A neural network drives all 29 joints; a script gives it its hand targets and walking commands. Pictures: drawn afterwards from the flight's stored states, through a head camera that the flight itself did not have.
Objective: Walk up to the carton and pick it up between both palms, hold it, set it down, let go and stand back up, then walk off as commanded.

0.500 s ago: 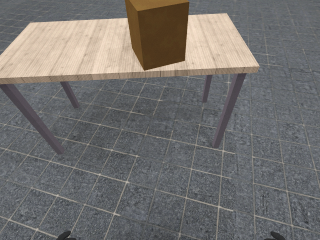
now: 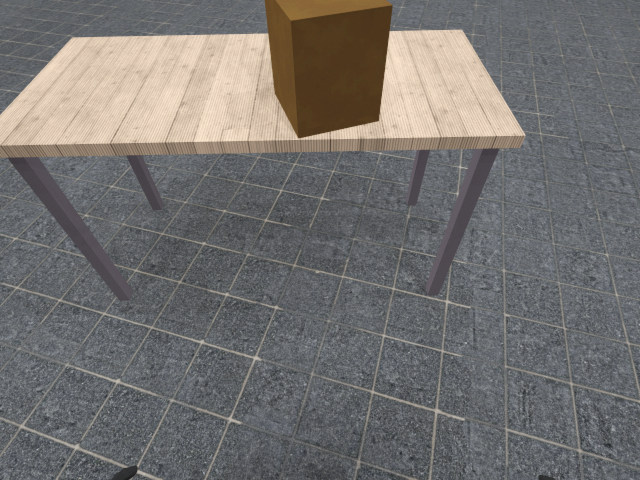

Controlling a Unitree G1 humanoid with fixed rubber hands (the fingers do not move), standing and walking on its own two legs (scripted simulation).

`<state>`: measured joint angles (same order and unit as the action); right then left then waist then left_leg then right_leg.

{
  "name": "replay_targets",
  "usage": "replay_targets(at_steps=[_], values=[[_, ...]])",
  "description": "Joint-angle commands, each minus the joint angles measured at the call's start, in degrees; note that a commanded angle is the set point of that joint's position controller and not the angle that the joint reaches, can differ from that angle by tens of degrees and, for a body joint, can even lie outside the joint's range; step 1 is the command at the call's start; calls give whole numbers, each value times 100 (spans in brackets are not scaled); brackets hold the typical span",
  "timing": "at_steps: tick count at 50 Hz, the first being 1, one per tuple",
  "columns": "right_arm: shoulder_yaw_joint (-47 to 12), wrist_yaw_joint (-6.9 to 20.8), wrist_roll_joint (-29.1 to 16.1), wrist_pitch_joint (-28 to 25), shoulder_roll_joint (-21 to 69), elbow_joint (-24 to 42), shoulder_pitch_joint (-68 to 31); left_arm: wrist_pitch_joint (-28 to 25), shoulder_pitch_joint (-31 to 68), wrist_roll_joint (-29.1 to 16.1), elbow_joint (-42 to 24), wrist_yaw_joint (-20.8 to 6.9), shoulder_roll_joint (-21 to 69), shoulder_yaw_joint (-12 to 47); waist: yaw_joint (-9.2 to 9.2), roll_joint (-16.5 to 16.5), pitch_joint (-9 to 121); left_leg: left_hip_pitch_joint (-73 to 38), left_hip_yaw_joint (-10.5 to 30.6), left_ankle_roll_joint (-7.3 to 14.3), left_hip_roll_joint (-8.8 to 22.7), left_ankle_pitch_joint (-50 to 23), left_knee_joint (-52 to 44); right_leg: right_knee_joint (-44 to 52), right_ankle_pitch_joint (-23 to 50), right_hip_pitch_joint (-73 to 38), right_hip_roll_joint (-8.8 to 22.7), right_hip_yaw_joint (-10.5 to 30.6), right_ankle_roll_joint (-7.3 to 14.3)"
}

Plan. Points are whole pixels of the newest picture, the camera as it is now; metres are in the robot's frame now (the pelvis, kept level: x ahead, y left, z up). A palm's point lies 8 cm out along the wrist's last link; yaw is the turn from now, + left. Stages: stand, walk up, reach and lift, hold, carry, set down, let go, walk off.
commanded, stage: stand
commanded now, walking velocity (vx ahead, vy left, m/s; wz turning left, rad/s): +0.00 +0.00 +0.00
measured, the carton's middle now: (324, 56) +0.93 +0.01 +0.07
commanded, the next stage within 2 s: none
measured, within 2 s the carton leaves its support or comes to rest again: neither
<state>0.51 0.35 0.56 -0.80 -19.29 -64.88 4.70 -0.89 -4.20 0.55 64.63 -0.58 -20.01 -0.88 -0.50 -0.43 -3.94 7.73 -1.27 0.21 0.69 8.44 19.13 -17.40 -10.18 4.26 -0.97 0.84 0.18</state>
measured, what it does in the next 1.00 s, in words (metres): stands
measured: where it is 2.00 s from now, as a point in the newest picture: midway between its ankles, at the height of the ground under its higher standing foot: outside the picture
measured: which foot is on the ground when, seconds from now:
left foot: down 0.00-1.00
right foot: down 0.00-1.00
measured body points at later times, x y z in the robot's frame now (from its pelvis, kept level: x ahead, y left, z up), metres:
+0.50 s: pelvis +0.00 +0.01 +0.00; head +0.02 +0.02 +0.45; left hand +0.08 +0.31 -0.13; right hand +0.09 -0.28 -0.13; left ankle +0.02 +0.11 -0.75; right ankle +0.00 -0.12 -0.75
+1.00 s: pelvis +0.02 +0.02 +0.00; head +0.03 +0.02 +0.45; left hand +0.09 +0.32 -0.13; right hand +0.11 -0.28 -0.13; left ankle +0.02 +0.11 -0.75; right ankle +0.00 -0.12 -0.75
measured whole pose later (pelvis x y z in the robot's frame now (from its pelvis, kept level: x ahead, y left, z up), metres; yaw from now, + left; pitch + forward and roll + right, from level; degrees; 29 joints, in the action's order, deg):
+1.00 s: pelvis +0.02 +0.02 +0.00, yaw +1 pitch -2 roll +0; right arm 0.6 0.1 0.4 -0.8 -19.5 -64.4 4.6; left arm -0.9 -6.0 0.8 63.8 0.0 -20.0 -0.1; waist -0.1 0.2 -3.0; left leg 7.5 -1.0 1.8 -1.3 9.6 19.0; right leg -16.8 -11.4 3.5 1.0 0.4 -1.4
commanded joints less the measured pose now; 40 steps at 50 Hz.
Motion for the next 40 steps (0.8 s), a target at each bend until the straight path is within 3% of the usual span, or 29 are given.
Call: replay_targets(at_steps=[1,2,3,4,6,11,15,16,18,19,21,24,26,31,33,36,37,38,40], values=[[212,-65,29,-111,-1163,331,-311,-138,235,-8,-299,79,-1180,-208,27,-27,325,-98,706,165,726,-75,-415,418,92,254,782,565,91],[213,-77,4,-122,-1140,292,-308,-131,229,4,-285,74,-1183,-214,38,140,461,-139,720,161,716,-137,-411,425,195,181,775,571,103],[220,-57,17,-114,-1252,275,-212,-122,248,18,-255,77,-1211,-215,-37,-37,487,-182,683,136,716,-190,-420,391,217,179,794,594,109],[235,-65,9,-126,-1237,302,-257,-114,220,13,-299,69,-1237,-208,6,52,491,-135,688,157,743,-118,-406,382,205,170,806,601,117],[223,-52,16,-112,-1258,261,-264,-128,156,-5,-307,82,-1158,-181,31,-204,435,-136,703,147,719,-274,-421,400,244,162,816,606,98],[198,-74,-18,-122,-1166,226,-194,-133,176,-2,-308,85,-1178,-157,18,79,393,-117,740,121,701,-371,-418,355,257,265,808,539,69],[219,-74,2,-114,-1276,276,-273,-121,51,-32,-283,82,-1079,-135,55,-129,524,-144,755,163,754,-297,-392,366,253,152,831,522,86],[217,-65,-21,-122,-1193,252,-160,-129,25,-12,-278,86,-1127,-121,32,102,595,-170,769,133,708,-274,-420,339,225,123,809,517,99],[227,-55,-2,-124,-1261,257,-207,-115,77,8,-291,98,-1156,-127,24,-2,467,-70,770,104,690,-275,-445,344,260,179,811,517,69],[213,-68,15,-119,-1324,262,-273,-113,11,-21,-273,94,-1108,-137,107,11,404,-26,789,138,711,-294,-455,321,250,158,826,511,64],[221,-75,-23,-116,-1241,226,-127,-105,58,8,-276,109,-1184,-140,-30,-27,384,-102,785,140,706,-351,-418,319,312,264,814,527,81],[194,-75,-22,-119,-1190,235,-117,-114,57,-4,-308,103,-1257,-167,28,-122,540,-108,745,142,678,-546,-405,293,467,123,840,535,85],[206,-76,-26,-129,-1243,272,-209,-132,-12,7,-292,100,-1152,-127,48,58,486,-149,787,174,720,-653,-399,297,356,180,832,484,62],[253,-96,-18,-137,-1298,270,-166,-108,-13,19,-337,107,-1185,-133,56,69,598,-234,734,154,690,-812,-350,250,603,90,845,455,48],[244,-83,-17,-115,-1316,305,-255,-95,21,-2,-353,110,-1212,-136,39,-136,584,-265,691,128,670,-879,-325,287,574,142,853,472,42],[211,-91,-2,-120,-1250,309,-205,-117,-26,22,-353,105,-1115,-115,57,55,596,-232,743,132,690,-869,-371,249,633,40,853,426,35],[229,-85,-18,-112,-1237,333,-219,-115,-23,-4,-349,115,-1238,-142,69,59,499,-227,722,161,693,-968,-272,290,659,132,883,461,62],[234,-85,-35,-119,-1246,319,-238,-119,5,-5,-338,117,-1106,-112,29,-135,620,-267,687,139,678,-1027,-320,284,766,31,888,494,68],[241,-93,-36,-128,-1240,341,-253,-100,-51,19,-335,118,-1150,-137,18,16,618,-290,741,131,690,-1022,-305,274,785,20,863,440,52]])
